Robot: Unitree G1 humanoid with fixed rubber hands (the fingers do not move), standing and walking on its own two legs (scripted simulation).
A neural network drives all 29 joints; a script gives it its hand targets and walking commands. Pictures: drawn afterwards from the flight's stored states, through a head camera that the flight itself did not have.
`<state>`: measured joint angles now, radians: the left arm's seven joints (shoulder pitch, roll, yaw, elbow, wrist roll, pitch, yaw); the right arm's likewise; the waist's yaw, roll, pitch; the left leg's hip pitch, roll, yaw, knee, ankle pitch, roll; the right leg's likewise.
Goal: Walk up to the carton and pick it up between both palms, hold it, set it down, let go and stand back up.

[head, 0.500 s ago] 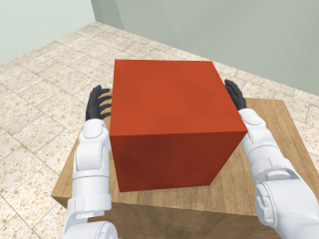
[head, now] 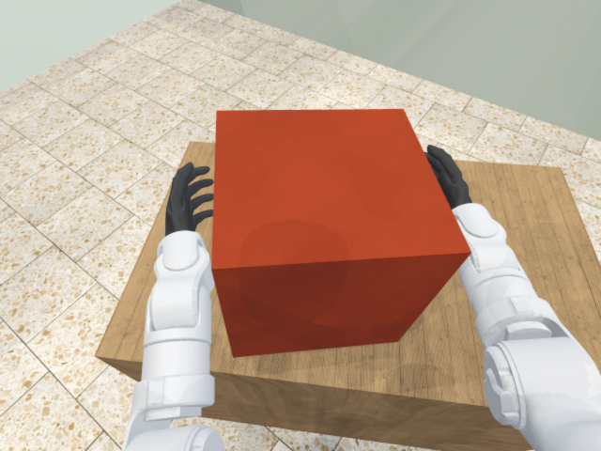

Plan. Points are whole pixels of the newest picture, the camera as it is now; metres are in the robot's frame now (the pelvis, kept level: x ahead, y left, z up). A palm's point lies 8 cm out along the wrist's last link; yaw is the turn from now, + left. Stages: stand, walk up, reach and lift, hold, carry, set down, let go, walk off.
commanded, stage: set down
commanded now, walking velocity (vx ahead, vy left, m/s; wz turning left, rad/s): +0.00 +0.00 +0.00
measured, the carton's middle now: (315, 236) +0.41 +0.04 +0.02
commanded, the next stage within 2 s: none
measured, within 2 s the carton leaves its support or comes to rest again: rests again in 0.24 s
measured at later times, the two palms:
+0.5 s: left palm (194, 239) +0.36 +0.20 +0.07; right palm (446, 197) +0.47 -0.14 +0.06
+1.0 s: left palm (193, 244) +0.35 +0.20 +0.06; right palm (445, 200) +0.47 -0.14 +0.07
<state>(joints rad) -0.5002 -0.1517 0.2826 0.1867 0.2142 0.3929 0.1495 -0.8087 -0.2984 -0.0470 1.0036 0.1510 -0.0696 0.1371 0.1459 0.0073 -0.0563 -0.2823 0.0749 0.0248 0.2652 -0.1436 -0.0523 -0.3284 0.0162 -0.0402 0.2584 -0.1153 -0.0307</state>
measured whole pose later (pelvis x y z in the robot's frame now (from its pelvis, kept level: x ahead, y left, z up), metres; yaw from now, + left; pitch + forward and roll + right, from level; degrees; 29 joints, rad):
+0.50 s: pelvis +0.01 -0.01 +0.00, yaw +0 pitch +15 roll +1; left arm -0.48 -0.15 0.31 0.35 0.21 0.16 0.15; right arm -0.85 -0.30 -0.05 1.07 0.11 -0.18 0.13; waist 0.16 0.01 -0.09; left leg -0.37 0.08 0.02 0.26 -0.12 -0.05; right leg -0.41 0.02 -0.05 0.26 -0.11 -0.04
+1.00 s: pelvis +0.00 +0.00 +0.00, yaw +1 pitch +16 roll +0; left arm -0.52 -0.15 0.34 0.47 0.21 0.06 0.15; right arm -0.88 -0.30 -0.08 1.16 0.07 -0.23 0.14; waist 0.16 0.01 -0.11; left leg -0.39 0.08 0.02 0.25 -0.12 -0.05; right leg -0.44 0.02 -0.05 0.26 -0.10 -0.04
